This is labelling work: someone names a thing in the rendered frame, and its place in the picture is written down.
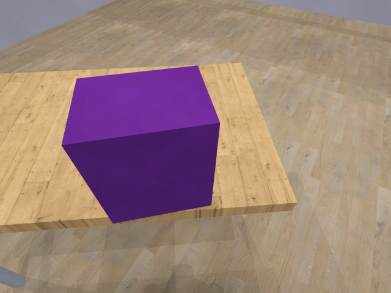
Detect carton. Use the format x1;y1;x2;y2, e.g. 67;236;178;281
62;65;220;223

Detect table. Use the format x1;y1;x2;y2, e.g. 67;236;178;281
0;63;298;288

